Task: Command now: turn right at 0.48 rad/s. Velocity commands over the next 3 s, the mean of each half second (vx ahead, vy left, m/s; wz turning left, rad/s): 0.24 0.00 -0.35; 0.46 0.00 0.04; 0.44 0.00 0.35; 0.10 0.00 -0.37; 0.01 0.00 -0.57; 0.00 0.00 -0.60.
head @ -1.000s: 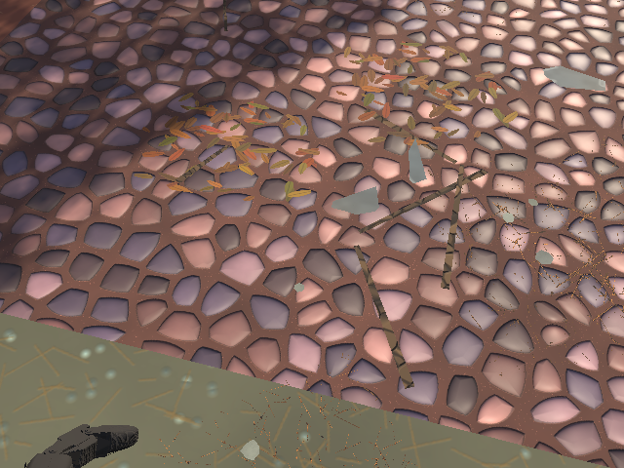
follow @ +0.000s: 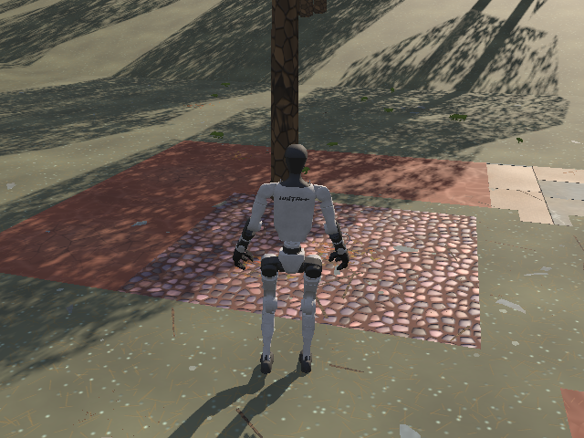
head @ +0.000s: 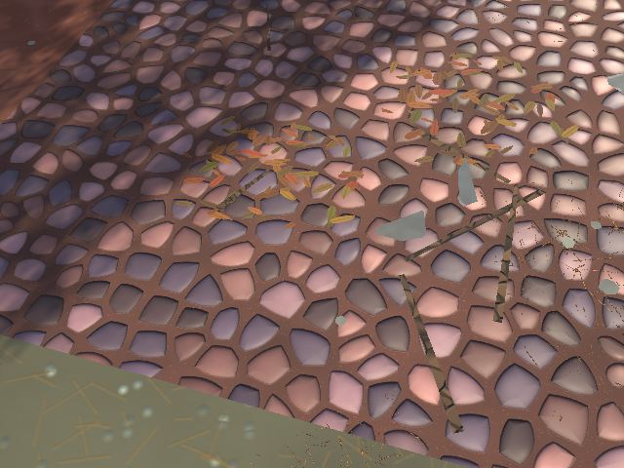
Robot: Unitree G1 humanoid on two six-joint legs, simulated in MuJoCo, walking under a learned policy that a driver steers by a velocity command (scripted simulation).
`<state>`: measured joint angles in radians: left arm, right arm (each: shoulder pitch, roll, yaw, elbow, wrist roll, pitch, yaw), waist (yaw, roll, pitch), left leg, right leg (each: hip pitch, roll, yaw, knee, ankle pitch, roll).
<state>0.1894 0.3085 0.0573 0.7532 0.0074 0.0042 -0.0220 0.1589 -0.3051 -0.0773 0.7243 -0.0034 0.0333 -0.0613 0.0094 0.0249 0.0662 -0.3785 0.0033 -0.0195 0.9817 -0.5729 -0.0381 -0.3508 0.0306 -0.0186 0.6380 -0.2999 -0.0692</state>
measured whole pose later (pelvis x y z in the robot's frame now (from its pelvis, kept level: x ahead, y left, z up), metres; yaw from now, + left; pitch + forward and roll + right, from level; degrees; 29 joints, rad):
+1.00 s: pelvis +0.35 -0.06 +0.00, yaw -7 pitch +2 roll +0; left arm 0.09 0.26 0.04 0.66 0.00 -0.09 -0.03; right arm 0.41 -0.29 -0.04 0.83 0.04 -0.06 -0.01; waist -0.05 0.02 0.05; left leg -0.29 0.02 -0.08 1.13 -0.43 0.01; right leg -0.40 0.01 -0.07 0.53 -0.17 -0.04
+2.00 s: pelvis +0.71 -0.07 +0.01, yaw -11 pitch +2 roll +2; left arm 0.16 0.30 0.08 0.71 0.01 0.03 -0.01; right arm 0.07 -0.31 -0.08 0.79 0.00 0.01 -0.02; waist 0.01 0.03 0.07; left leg -0.40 0.04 0.09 0.97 -0.54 -0.05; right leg -0.34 0.00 -0.02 0.58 -0.27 -0.06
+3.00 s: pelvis +0.70 -0.08 +0.02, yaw -46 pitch +2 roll +2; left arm 0.19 0.31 0.07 0.63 0.00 0.02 0.01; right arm 0.10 -0.35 -0.09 0.74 -0.01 0.02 -0.03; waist 0.00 0.04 0.07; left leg -0.53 0.02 -0.03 1.10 -0.40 -0.07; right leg -0.27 0.04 0.07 0.46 -0.21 -0.05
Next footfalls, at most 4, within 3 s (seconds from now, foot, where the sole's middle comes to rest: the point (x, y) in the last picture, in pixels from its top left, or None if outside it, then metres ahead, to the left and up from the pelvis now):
0.44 left None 0.16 0.13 -0.76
0.90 right None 0.44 -0.18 -0.76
1.42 left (317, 334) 0.75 0.06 -0.76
1.92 right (420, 330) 0.75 -0.17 -0.76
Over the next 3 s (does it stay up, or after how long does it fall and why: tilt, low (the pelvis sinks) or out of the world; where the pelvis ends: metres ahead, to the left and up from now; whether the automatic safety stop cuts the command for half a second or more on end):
stays up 0.70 -0.08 0.02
